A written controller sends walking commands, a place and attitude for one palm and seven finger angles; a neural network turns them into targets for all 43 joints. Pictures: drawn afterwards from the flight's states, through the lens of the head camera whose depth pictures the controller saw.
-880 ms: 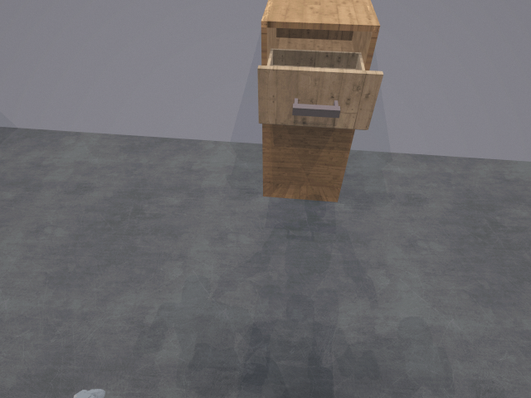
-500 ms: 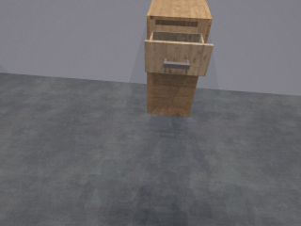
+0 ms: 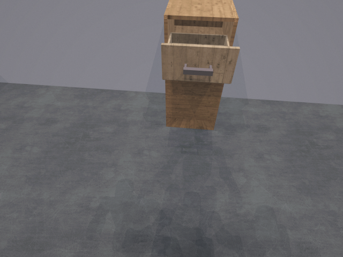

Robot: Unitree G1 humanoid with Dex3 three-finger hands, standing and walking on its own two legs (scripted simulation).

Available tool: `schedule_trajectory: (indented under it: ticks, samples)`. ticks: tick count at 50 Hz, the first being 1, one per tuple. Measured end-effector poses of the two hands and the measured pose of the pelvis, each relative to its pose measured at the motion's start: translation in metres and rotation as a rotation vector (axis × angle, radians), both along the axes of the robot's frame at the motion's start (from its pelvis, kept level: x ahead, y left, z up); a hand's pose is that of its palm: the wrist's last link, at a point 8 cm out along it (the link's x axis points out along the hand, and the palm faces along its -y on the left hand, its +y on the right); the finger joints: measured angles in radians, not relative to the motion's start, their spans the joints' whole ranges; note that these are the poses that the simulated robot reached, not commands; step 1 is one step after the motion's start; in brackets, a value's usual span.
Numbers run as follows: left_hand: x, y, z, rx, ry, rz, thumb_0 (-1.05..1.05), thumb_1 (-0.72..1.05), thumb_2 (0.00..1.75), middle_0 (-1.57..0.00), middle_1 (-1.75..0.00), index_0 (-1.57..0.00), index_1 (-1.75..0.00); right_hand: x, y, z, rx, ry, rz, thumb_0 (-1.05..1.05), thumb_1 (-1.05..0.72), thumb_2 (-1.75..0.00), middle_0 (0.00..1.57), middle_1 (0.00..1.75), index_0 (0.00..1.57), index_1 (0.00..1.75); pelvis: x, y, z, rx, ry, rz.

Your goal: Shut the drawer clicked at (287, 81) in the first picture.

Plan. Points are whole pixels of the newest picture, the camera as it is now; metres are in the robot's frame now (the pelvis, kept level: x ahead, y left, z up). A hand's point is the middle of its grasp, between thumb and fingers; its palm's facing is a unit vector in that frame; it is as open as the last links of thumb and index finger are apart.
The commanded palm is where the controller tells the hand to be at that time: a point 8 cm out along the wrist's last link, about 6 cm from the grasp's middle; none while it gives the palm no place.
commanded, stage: look at it before walking up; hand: left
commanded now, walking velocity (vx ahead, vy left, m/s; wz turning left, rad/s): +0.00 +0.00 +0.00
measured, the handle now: (198, 68) +0.90 -0.07 -0.03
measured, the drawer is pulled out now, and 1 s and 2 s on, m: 0.30 0.30 0.30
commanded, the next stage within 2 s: walk to a spot facing it in 0.56 s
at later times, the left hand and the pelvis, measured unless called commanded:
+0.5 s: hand out of the picture +0.07 +0.25 -0.15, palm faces -0.03 -0.94 -0.33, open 7.4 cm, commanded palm none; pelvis +0.00 +0.00 +0.00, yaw +0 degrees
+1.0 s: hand out of the picture +0.07 +0.21 -0.18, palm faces -0.12 -0.95 -0.28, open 7.4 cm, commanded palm none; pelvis -0.01 -0.01 -0.02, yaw -9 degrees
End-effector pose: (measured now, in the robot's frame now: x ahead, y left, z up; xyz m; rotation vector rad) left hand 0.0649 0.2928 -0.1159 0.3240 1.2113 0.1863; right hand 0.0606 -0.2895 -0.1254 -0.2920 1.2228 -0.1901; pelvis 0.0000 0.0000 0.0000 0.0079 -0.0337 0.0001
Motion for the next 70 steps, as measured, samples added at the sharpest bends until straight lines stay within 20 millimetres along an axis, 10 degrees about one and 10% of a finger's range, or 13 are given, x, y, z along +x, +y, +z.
schedule_trajectory:
  ticks: [40,55,70]
  samples:
    - [0.001,-0.002,-0.006,-0.009,0.033,0.000,0.00,0.90,0.90,-0.20,-0.29,-0.21,-0.30,0.012,0.002,0.003,-0.012,-0.028,-0.021,0.00,-0.90,-0.90,0.21,0.30,0.20,0.30,0.005,0.001,-0.001,-0.001,0.007,-0.039]
    - [-0.004,-0.065,-0.031,-0.072,0.051,-0.090,0.00,0.90,0.90,-0.20,-0.29,-0.20,-0.30,-0.044,0.014,-0.044,0.113,-0.018,-0.196,0.00,-0.90,-0.90,0.21,0.30,0.20,0.30,-0.011,-0.019,-0.028,0.013,0.001,-0.183]
    - [-0.003,-0.069,-0.014,-0.123,0.166,-0.150,0.00,0.90,0.90,-0.20,-0.30,-0.21,-0.30,-0.019,0.010,0.002,0.072,-0.127,-0.306,0.00,-0.91,-0.90,0.20,0.30,0.20,0.30,0.026,-0.009,0.001,0.012,0.056,-0.335]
